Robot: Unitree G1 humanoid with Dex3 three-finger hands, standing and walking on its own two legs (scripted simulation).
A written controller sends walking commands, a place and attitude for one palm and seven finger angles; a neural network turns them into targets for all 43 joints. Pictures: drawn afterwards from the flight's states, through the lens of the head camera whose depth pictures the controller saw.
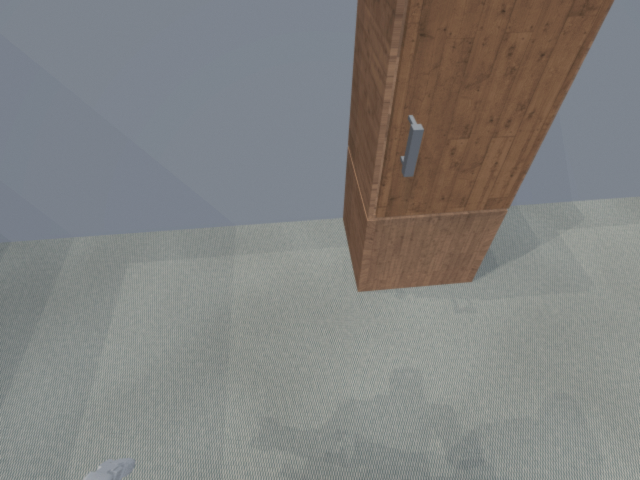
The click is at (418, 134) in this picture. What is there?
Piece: cupboard door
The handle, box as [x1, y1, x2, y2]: [400, 115, 423, 176]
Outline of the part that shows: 412,115 408,115 408,119 411,125 405,155 400,157 403,165 402,173 404,176 412,176 423,131 421,125 415,122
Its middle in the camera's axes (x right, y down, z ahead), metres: +0.21 -0.22 +0.94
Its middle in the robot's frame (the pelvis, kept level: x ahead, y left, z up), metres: +0.86 -0.17 -0.07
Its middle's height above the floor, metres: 0.70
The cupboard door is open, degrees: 0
